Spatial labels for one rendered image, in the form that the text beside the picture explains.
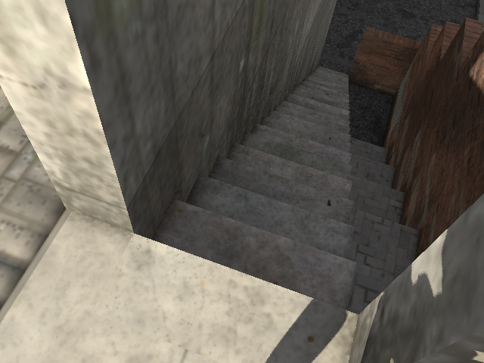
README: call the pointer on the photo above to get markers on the stairs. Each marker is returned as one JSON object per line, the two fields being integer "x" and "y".
{"x": 278, "y": 207}

